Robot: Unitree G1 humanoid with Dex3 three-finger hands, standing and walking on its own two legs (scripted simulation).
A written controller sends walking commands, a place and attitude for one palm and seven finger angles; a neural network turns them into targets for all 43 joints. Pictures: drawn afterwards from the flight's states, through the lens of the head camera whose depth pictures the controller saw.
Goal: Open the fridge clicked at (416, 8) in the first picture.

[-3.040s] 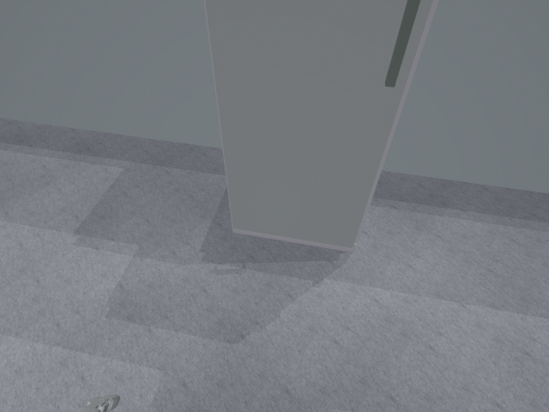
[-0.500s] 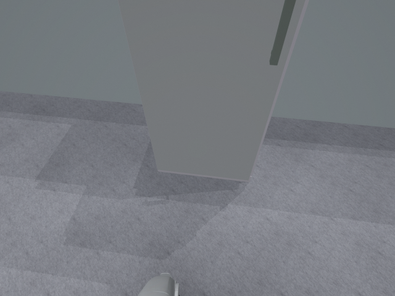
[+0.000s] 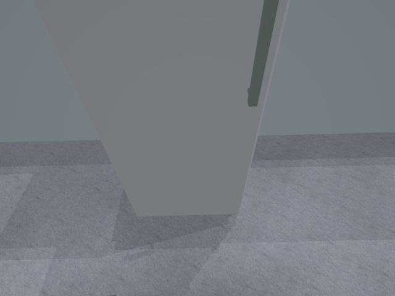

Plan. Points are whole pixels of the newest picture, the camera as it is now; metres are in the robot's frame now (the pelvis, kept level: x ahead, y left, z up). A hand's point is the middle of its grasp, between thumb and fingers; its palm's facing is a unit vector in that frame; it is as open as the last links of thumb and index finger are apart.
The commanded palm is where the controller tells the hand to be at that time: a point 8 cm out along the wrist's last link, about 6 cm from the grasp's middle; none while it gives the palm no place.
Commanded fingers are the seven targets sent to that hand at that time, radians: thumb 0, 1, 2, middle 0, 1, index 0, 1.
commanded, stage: take the last steps up to it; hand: right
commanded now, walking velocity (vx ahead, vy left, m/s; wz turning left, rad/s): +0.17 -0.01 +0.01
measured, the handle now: (259, 50) +0.58 -0.13 +0.21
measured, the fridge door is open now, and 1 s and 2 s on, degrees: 0 0 0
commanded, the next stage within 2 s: come to a stop and stand still in 0.06 s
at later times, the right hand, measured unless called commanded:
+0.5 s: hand (282, 293) +0.17 -0.19 -0.17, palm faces -0.01 +0.97 -0.24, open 7.3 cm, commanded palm none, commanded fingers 0.00 -0.90 -0.90 0.20 0.30 0.20 0.30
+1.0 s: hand out of the picture +0.08 -0.21 -0.18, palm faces +0.07 +0.98 -0.19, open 7.4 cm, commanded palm none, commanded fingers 0.00 -0.90 -0.90 0.20 0.30 0.20 0.30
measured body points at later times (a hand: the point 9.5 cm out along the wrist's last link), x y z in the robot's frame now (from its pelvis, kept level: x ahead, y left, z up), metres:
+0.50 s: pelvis +0.10 +0.00 +0.00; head +0.13 +0.01 +0.45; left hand +0.09 +0.22 -0.16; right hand +0.17 -0.24 -0.15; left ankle +0.14 +0.12 -0.73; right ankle +0.08 -0.10 -0.74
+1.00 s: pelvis +0.04 -0.02 +0.00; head +0.03 -0.04 +0.45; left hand +0.08 +0.22 -0.14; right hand +0.08 -0.26 -0.16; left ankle +0.13 +0.12 -0.73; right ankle +0.02 -0.13 -0.74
